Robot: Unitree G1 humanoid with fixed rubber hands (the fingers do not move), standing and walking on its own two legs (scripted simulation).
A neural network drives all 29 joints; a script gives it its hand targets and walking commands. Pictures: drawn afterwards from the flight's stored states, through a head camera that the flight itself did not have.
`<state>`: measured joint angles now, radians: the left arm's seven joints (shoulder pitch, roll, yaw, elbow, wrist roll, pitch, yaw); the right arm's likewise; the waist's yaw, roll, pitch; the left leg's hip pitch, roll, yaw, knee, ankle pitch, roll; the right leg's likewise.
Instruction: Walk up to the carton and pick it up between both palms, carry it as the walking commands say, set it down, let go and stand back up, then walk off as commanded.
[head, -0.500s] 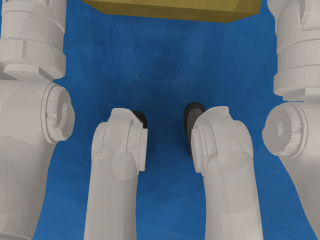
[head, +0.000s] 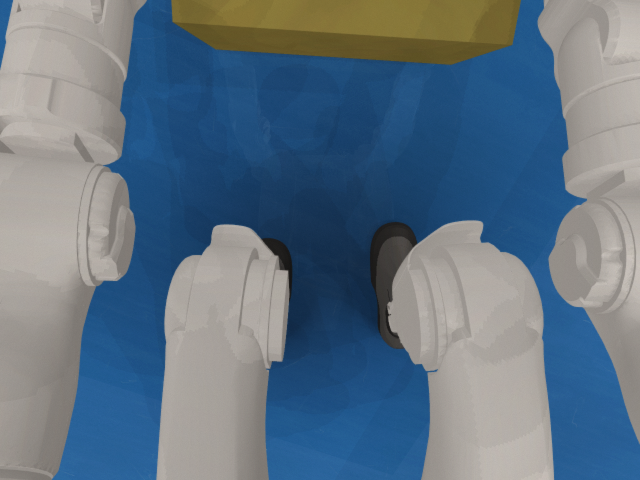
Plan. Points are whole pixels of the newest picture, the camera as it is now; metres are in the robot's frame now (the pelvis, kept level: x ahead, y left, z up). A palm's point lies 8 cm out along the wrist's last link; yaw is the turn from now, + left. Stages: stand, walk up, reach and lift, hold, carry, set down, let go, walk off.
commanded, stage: set down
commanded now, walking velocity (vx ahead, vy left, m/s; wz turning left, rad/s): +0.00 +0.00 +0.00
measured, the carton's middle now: out of the picture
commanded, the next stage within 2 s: none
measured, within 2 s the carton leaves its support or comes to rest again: rests again in 0.66 s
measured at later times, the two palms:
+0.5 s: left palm out of the picture +0.57 +0.17 -0.20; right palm out of the picture +0.54 -0.20 -0.20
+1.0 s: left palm out of the picture +0.57 +0.18 -0.21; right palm out of the picture +0.54 -0.20 -0.21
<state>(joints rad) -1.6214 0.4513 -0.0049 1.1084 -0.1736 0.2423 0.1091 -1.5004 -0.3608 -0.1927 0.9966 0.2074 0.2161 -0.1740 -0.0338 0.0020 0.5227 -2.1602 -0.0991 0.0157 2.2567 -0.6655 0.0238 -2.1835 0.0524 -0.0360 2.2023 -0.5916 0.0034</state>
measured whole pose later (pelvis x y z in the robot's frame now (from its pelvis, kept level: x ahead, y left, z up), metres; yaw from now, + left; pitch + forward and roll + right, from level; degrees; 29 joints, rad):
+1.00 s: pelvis +0.00 +0.00 -0.03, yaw +0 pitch +31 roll -2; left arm -1.63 0.47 -0.05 1.25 -0.21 0.18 0.06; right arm -1.53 -0.38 -0.14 1.17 0.23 0.14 -0.10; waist -0.04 0.00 0.52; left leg -2.22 -0.04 0.06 2.35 -0.68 0.07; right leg -2.24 -0.01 -0.06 2.30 -0.61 -0.03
